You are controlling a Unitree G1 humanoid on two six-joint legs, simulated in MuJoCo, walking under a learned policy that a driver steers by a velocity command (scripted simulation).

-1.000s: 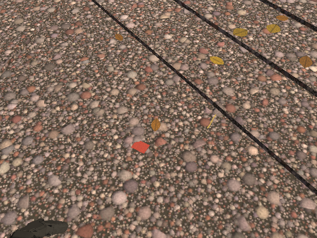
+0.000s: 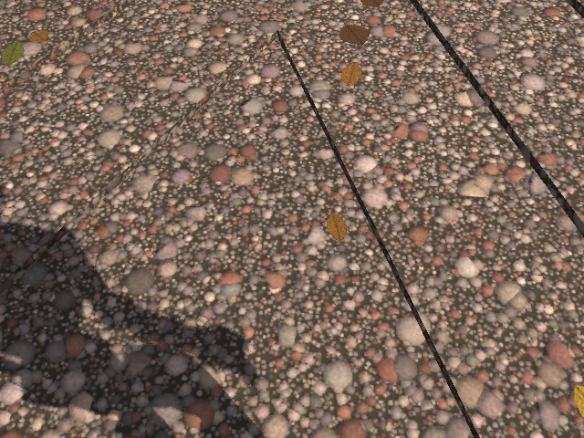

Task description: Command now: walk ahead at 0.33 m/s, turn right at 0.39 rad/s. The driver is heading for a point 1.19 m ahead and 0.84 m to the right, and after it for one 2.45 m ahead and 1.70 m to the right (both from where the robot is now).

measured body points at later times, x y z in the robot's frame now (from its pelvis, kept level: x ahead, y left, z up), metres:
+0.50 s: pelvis +0.14 +0.02 +0.01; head +0.18 +0.03 +0.45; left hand +0.37 +0.26 -0.11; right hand +0.18 -0.28 -0.08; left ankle +0.25 +0.10 -0.73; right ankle +0.08 -0.08 -0.65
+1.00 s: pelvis +0.12 -0.01 +0.01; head +0.13 -0.06 +0.45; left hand +0.44 +0.07 -0.08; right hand -0.01 -0.29 -0.11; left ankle +0.26 +0.06 -0.68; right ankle +0.07 -0.07 -0.73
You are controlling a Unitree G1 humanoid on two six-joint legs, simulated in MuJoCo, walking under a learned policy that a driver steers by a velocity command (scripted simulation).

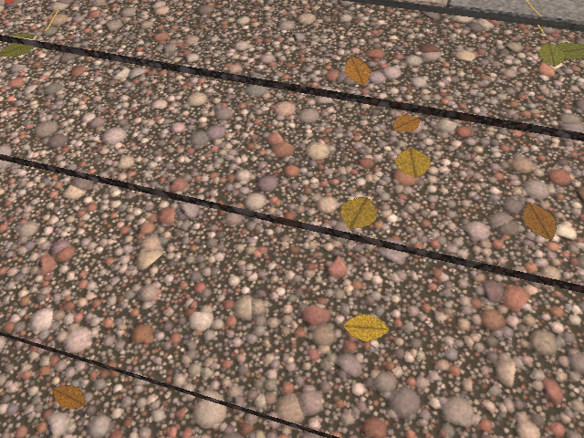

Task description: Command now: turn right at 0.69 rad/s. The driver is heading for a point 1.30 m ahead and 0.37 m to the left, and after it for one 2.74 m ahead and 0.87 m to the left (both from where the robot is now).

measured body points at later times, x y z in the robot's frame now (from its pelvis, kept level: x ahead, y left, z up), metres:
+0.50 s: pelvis +0.00 +0.00 +0.00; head +0.05 +0.02 +0.45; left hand +0.09 +0.31 -0.11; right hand +0.16 -0.27 -0.11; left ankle +0.03 +0.12 -0.74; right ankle +0.01 -0.11 -0.72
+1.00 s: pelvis +0.00 +0.00 -0.01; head +0.03 +0.03 +0.44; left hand -0.11 +0.26 -0.13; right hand +0.31 -0.09 -0.10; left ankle -0.06 +0.08 -0.74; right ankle +0.03 -0.10 -0.74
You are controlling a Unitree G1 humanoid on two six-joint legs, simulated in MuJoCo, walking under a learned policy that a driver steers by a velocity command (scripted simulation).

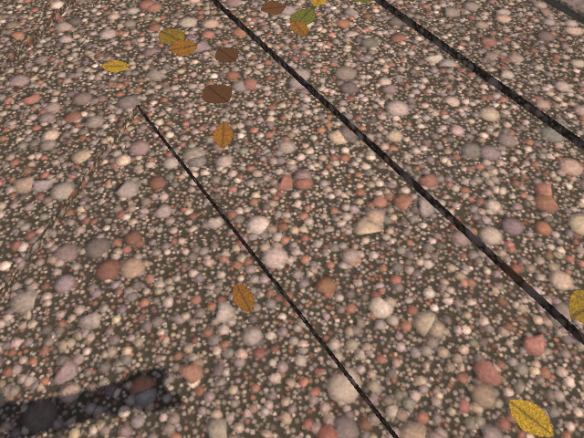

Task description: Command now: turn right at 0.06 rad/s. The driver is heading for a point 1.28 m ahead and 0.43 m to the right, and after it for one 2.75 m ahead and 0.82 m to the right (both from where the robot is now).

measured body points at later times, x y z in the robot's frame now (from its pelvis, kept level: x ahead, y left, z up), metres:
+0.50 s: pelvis +0.07 -0.05 +0.00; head +0.07 -0.07 +0.45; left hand +0.33 +0.15 -0.07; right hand -0.01 -0.34 -0.13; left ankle -0.01 +0.11 -0.73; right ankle +0.11 -0.20 -0.68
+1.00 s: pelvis +0.34 -0.31 -0.01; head +0.36 -0.34 +0.44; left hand +0.45 -0.07 -0.14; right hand +0.38 -0.61 -0.13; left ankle +0.57 -0.34 -0.65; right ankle +0.16 -0.23 -0.73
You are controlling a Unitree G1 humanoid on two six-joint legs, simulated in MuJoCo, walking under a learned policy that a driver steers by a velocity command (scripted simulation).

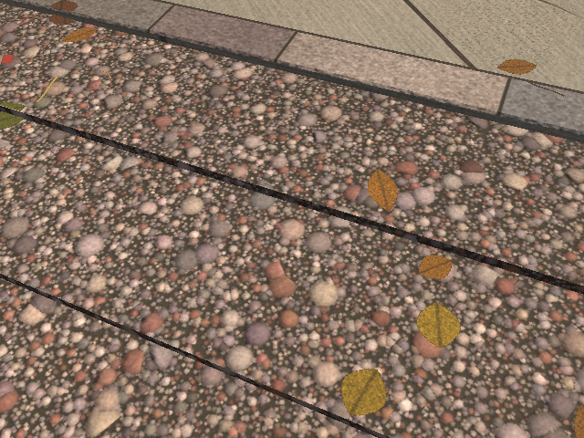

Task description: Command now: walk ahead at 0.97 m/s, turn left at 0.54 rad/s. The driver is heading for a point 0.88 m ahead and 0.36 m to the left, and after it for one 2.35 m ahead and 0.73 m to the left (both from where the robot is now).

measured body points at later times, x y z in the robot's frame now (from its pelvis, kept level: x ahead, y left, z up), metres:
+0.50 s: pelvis +0.45 -0.01 +0.04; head +0.49 +0.01 +0.49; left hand +0.67 +0.26 +0.01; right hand +0.53 -0.30 -0.08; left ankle +0.24 +0.01 -0.67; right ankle +0.65 -0.10 -0.66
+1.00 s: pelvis +0.79 +0.23 +0.03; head +0.82 +0.27 +0.48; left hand +0.59 +0.41 -0.09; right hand +1.12 +0.25 -0.05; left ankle +0.83 +0.33 -0.66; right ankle +0.75 -0.05 -0.52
